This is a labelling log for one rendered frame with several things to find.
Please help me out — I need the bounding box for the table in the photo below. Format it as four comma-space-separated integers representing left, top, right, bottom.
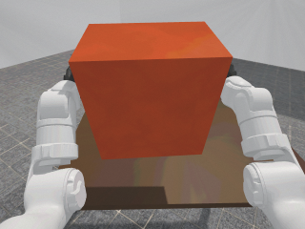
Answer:
58, 97, 305, 229

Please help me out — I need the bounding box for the robot right forearm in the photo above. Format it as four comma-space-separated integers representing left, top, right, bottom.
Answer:
220, 75, 305, 178

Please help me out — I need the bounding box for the right robot hand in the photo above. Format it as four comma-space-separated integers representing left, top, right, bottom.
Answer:
226, 63, 237, 78

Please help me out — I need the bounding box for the left robot upper arm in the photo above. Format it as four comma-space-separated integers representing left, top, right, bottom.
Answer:
0, 168, 87, 229

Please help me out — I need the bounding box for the robot left forearm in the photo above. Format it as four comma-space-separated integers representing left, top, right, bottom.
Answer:
24, 80, 81, 210

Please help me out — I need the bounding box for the right robot upper arm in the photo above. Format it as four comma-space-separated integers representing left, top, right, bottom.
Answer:
243, 159, 305, 229

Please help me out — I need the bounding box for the left robot hand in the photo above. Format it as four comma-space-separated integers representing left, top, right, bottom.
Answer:
63, 66, 81, 98

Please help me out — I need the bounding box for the carton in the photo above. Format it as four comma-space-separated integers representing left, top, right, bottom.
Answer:
69, 21, 233, 160

